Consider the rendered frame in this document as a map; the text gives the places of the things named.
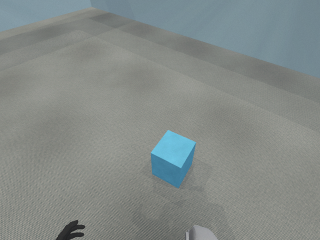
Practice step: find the robot right thigh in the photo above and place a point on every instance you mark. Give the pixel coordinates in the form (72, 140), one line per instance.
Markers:
(199, 233)

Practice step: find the robot left hand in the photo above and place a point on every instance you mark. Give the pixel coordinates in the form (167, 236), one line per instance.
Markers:
(66, 232)

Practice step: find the carton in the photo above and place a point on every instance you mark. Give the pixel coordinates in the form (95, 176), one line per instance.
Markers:
(172, 157)

